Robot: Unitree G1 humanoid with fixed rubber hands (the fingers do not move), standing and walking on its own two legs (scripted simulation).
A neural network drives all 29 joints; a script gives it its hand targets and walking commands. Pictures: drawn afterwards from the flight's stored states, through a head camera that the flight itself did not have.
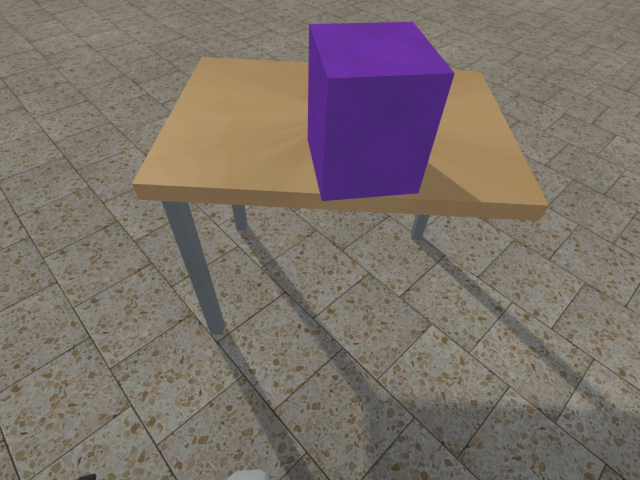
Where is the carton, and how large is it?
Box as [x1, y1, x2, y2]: [308, 22, 454, 200]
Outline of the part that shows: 413,22 309,24 308,142 322,200 418,192 454,73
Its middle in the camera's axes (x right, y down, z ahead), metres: +0.09 -0.24 +0.75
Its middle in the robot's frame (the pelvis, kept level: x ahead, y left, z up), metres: +0.74 -0.08 +0.07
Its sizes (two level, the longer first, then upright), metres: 0.210 0.200 0.250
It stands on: a table, 0.69 m high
